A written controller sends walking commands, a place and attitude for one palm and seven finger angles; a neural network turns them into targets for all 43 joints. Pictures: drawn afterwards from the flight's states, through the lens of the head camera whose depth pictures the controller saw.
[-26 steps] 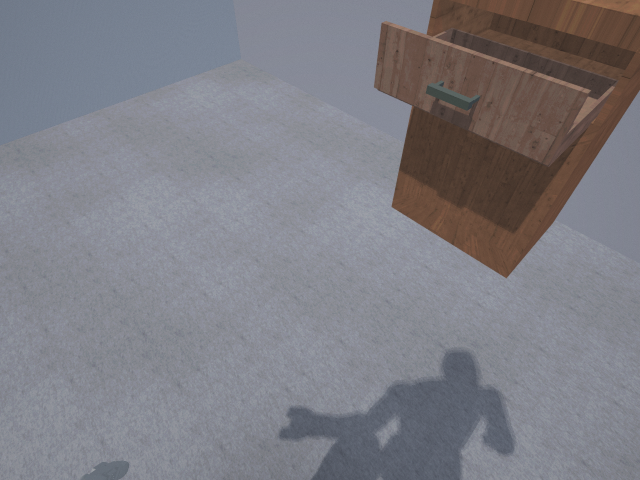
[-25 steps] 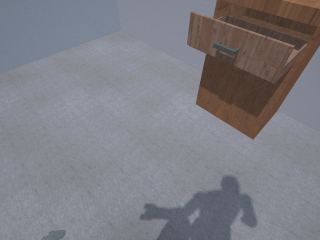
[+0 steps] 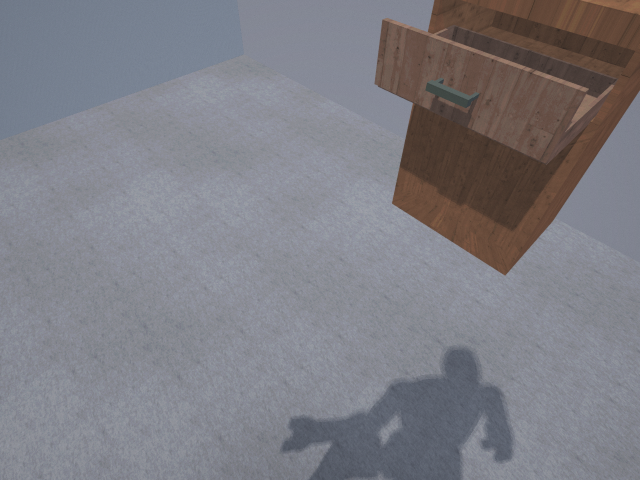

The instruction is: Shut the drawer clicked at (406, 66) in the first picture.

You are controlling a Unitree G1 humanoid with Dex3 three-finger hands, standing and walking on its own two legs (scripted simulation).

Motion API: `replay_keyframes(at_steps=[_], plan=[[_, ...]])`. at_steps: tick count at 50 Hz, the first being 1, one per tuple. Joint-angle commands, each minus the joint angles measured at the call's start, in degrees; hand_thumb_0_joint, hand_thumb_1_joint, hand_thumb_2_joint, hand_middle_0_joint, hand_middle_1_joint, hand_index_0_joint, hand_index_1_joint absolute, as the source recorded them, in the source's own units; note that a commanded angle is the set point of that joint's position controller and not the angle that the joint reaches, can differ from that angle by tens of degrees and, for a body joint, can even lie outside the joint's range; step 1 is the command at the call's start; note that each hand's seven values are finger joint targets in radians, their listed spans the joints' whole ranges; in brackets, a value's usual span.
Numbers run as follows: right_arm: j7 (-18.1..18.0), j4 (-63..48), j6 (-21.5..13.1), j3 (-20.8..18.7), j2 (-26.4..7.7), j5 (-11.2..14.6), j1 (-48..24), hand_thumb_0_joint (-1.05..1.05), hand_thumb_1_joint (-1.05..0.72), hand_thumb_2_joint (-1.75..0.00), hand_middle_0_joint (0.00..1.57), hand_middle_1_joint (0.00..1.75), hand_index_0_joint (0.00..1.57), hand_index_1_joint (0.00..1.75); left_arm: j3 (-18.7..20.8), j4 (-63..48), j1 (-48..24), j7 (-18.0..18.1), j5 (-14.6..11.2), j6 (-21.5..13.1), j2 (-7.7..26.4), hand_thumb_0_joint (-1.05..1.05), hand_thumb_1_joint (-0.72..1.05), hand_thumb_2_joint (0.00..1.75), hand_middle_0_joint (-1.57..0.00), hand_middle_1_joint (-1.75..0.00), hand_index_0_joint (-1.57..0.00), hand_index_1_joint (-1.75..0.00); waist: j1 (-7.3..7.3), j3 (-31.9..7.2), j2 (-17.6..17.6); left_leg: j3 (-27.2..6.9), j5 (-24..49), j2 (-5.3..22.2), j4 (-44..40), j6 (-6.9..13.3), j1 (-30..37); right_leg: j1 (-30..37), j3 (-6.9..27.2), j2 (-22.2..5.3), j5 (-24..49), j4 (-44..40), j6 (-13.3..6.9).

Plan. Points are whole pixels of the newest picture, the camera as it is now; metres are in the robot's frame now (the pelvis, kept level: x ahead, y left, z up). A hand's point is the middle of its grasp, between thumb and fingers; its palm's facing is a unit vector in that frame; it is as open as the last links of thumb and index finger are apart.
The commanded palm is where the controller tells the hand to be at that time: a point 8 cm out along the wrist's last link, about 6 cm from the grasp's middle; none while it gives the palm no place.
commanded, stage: stand and wait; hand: left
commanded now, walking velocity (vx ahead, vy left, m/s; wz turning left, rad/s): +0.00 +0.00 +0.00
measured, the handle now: (452, 91) +0.99 -0.28 +0.01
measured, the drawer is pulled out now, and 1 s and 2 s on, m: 0.29 0.29 0.29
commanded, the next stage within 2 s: look at it before walking up in 0.30 s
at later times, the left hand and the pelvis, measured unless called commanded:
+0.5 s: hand out of the picture +0.08 +0.24 -0.15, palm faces -0.03 -0.94 -0.34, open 7.3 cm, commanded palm none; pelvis +0.00 +0.00 +0.00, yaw +0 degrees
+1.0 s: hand out of the picture +0.08 +0.24 -0.15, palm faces -0.03 -0.94 -0.34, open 7.3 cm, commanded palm none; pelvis +0.00 +0.00 +0.00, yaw +0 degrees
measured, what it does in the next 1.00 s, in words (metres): stands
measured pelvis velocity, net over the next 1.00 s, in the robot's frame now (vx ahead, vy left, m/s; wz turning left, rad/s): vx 0.00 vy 0.00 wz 0.00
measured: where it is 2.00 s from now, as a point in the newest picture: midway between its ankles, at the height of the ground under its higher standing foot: (328, 454)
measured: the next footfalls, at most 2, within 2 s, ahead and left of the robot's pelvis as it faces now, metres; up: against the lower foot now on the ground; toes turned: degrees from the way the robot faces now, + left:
right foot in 1.66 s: +0.32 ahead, -0.14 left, +0.00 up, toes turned -9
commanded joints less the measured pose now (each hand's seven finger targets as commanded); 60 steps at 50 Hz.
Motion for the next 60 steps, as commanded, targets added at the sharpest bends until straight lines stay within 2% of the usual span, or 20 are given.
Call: replay_keyframes(at_steps=[1,16,20,27,36,42,51,52,53,54,55,56,57,58,59,60], plan=[[-0.99,-3.36,-1.52,-2.09,-11.33,0.24,-3.44,0.00,-0.90,-0.90,0.20,0.30,0.20,0.30,2.58,-3.79,-3.19,0.88,-0.02,-1.48,11.89,0.00,0.90,0.90,-0.20,-0.30,-0.20,-0.30,0.10,-4.58,0.27,-4.45,6.80,5.39,-3.78,2.74,0.44,0.94,6.61,-7.24,6.52,-5.77,-1.52],[-0.94,-1.90,-1.57,-1.84,-11.74,0.28,-2.82,0.00,-0.90,-0.90,0.20,0.30,0.20,0.30,2.38,-2.61,-3.22,0.82,0.00,-1.50,12.17,0.00,0.90,0.90,-0.20,-0.30,-0.20,-0.30,0.11,-3.96,-0.12,-4.64,6.75,5.66,-5.05,2.50,0.57,0.91,6.76,-7.36,6.07,-6.79,-1.52],[-0.95,-1.82,-1.66,-1.85,-11.63,0.29,-2.75,0.00,-0.90,-0.90,0.20,0.30,0.20,0.30,2.43,-2.75,-3.34,0.86,0.02,-1.57,12.06,0.00,0.90,0.90,-0.20,-0.30,-0.20,-0.30,0.09,-4.47,0.03,-4.69,8.29,5.78,-5.03,2.46,1.01,1.47,6.58,-7.33,8.08,-6.54,-1.52],[-0.94,-1.93,-1.61,-1.89,-11.68,0.26,-3.11,0.00,-0.90,-0.90,0.20,0.30,0.20,0.30,2.44,-2.88,-3.53,0.79,0.07,-1.51,11.93,0.00,0.90,0.90,-0.20,-0.30,-0.20,-0.30,0.11,-3.71,0.19,-4.54,7.12,5.79,-5.52,2.40,1.20,0.72,6.64,-7.18,6.62,-7.20,-1.36],[-0.99,-1.95,-1.65,-1.87,-11.51,0.36,-3.04,0.00,-0.90,-0.90,0.20,0.30,0.20,0.30,2.49,-2.84,-3.13,0.87,0.05,-1.75,12.02,0.00,0.90,0.90,-0.20,-0.30,-0.20,-0.30,0.12,-5.16,-0.43,-4.33,10.03,5.96,-5.03,2.32,2.18,2.37,6.48,-7.45,11.21,-6.78,-1.45],[-1.09,-1.79,-1.70,-1.78,-11.72,0.39,-3.20,0.00,-0.90,-0.90,0.20,0.30,0.20,0.30,2.45,-2.61,-2.95,0.91,-0.03,-1.73,11.99,0.00,0.90,0.90,-0.20,-0.30,-0.20,-0.30,0.24,-5.49,0.80,-4.26,11.74,6.24,-5.29,2.29,2.86,3.15,6.07,-7.48,13.15,-6.54,-1.40],[-1.07,-1.59,-1.60,-1.74,-11.75,0.43,-3.13,0.00,-0.90,-0.90,0.20,0.30,0.20,0.30,2.40,-2.45,-3.03,0.85,0.04,-1.65,12.09,0.00,0.90,0.90,-0.20,-0.30,-0.20,-0.30,0.15,-4.27,0.04,-4.43,9.94,6.14,-6.01,2.26,2.72,2.48,6.35,-7.33,10.97,-7.57,-1.30],[-0.89,-0.64,-1.13,-0.62,-7.12,0.18,-1.33,0.00,-0.90,-0.90,0.20,0.30,0.20,0.30,1.49,-1.35,-0.63,1.03,-0.09,-1.17,7.48,0.00,0.90,0.90,-0.20,-0.30,-0.20,-0.30,0.25,-5.32,0.06,-3.58,7.76,5.87,-5.33,1.65,2.73,3.14,6.09,-7.44,7.80,-7.86,-0.66],[-0.67,0.03,-0.52,0.03,-4.04,-0.06,0.90,0.00,-0.90,-0.90,0.20,0.30,0.20,0.30,0.90,-0.53,1.66,1.08,0.05,-0.49,4.84,0.00,0.90,0.90,-0.20,-0.30,-0.20,-0.30,0.30,-5.02,-0.83,-2.80,2.20,5.11,-4.45,1.19,1.96,2.66,6.15,-7.11,-0.31,-7.73,-0.33],[-0.53,0.20,-0.16,-0.03,-3.75,-0.23,2.15,0.00,-0.90,-0.90,0.20,0.30,0.20,0.30,1.06,-0.25,3.45,0.89,0.33,-0.13,4.96,0.00,0.90,0.90,-0.20,-0.30,-0.20,-0.30,0.75,-3.77,-2.11,-2.31,-4.37,4.12,-2.95,1.42,-0.22,2.00,7.50,-7.04,-8.90,-8.75,-0.77],[-0.40,0.05,0.02,-0.20,-3.59,-0.43,2.38,0.00,-0.90,-0.90,0.20,0.30,0.20,0.30,1.41,-0.18,4.54,0.59,0.48,0.10,5.65,0.00,0.90,0.90,-0.20,-0.30,-0.20,-0.30,1.05,-0.92,-3.12,-1.44,-9.90,2.96,-1.60,1.42,-3.75,0.75,9.30,-7.71,-15.80,-10.27,-1.49],[-0.28,-0.42,0.16,-0.29,-3.17,-0.59,2.74,0.00,-0.90,-0.90,0.20,0.30,0.20,0.30,1.93,-0.37,5.74,0.36,0.58,0.24,6.48,0.00,0.90,0.90,-0.20,-0.30,-0.20,-0.30,1.53,1.63,-5.82,-0.22,-13.00,1.50,1.27,1.27,-7.83,0.52,11.84,-8.80,-21.33,-12.08,-2.60],[-0.29,-1.02,0.13,-0.39,-2.76,-0.64,3.18,0.00,-0.90,-0.90,0.20,0.30,0.20,0.30,2.51,-0.57,7.36,0.26,0.65,0.23,7.22,0.00,0.90,0.90,-0.20,-0.30,-0.20,-0.30,1.90,2.79,-7.99,1.50,-13.46,0.68,5.57,1.21,-11.11,0.87,15.16,-11.17,-25.27,-14.05,-4.33],[-0.28,-1.45,-0.12,-0.62,-2.45,-0.64,3.47,0.00,-0.90,-0.90,0.20,0.30,0.20,0.30,3.00,-0.88,8.58,0.29,0.61,0.04,7.49,0.00,0.90,0.90,-0.20,-0.30,-0.20,-0.30,1.90,3.51,-8.91,2.65,-12.47,0.88,9.27,1.30,-12.40,0.54,17.69,-13.59,-26.25,-15.24,-6.18],[-0.18,-1.90,-0.38,-0.90,-2.29,-0.61,4.36,0.00,-0.90,-0.90,0.20,0.30,0.20,0.30,3.31,-1.20,9.31,0.35,0.59,-0.26,7.75,0.00,0.90,0.90,-0.20,-0.30,-0.20,-0.30,1.58,3.87,-8.33,3.07,-12.45,1.36,11.58,1.49,-13.16,0.65,18.51,-15.09,-26.15,-15.41,-7.58],[-0.12,-2.20,-0.83,-1.10,-1.60,-0.52,5.26,0.00,-0.90,-0.90,0.20,0.30,0.20,0.30,3.64,-1.52,9.41,0.41,0.58,-0.72,7.07,0.00,0.90,0.90,-0.20,-0.30,-0.20,-0.30,0.92,3.96,-7.55,3.05,-11.67,2.21,10.99,1.72,-12.38,-0.07,17.90,-15.56,-23.06,-14.27,-8.54]])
